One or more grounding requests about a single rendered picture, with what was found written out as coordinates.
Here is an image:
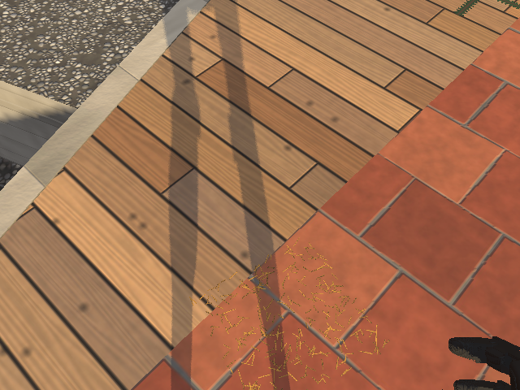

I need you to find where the right robot hand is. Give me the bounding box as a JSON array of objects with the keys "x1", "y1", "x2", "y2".
[{"x1": 442, "y1": 336, "x2": 520, "y2": 390}]

